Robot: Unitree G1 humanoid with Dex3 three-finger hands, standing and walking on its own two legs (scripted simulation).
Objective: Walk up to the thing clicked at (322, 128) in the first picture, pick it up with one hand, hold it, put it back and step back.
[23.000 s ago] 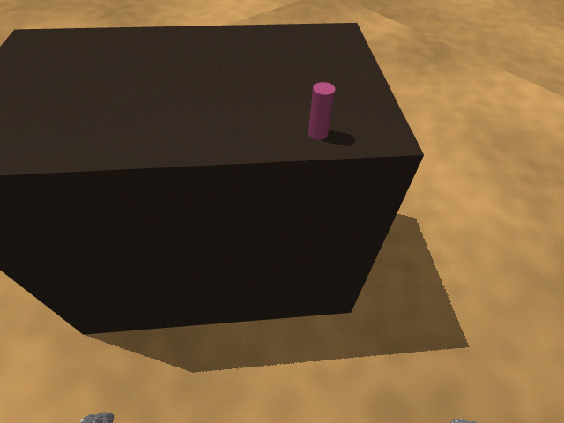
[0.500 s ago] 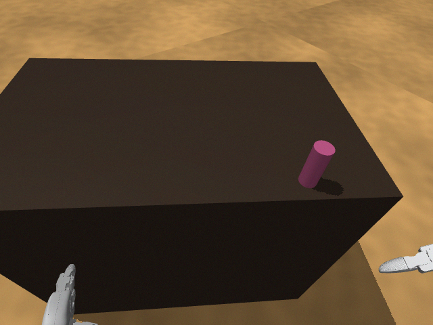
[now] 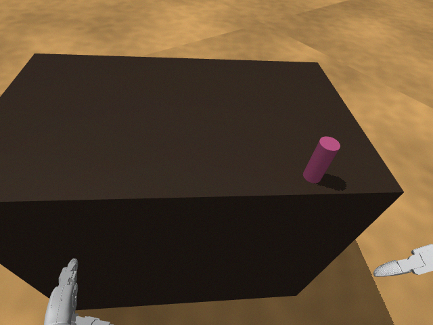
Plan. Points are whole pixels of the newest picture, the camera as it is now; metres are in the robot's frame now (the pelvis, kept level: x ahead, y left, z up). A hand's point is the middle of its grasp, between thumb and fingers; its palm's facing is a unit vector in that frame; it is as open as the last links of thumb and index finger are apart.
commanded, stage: home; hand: right
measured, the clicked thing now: (320, 160) +0.39 -0.24 +0.07
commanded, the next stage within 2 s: none
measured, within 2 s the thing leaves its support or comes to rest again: neither
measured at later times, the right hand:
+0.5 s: hand (340, 271) +0.18 -0.23 +0.02, palm faces +0.22 +0.93 -0.28, open 17.4 cm
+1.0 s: hand (292, 284) +0.20 -0.18 -0.11, palm faces +0.07 +0.97 -0.23, open 17.5 cm
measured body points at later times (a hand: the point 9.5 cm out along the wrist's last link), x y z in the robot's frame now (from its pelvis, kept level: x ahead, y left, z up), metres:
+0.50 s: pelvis +0.01 -0.01 +0.00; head +0.02 +0.00 +0.45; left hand +0.19 +0.22 -0.09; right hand +0.17 -0.27 +0.04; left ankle -0.02 +0.11 -0.74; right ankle +0.05 -0.14 -0.74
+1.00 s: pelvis +0.02 -0.01 +0.00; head +0.05 -0.01 +0.44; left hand +0.14 +0.24 -0.11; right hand +0.20 -0.23 -0.09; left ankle -0.02 +0.11 -0.74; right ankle +0.05 -0.14 -0.74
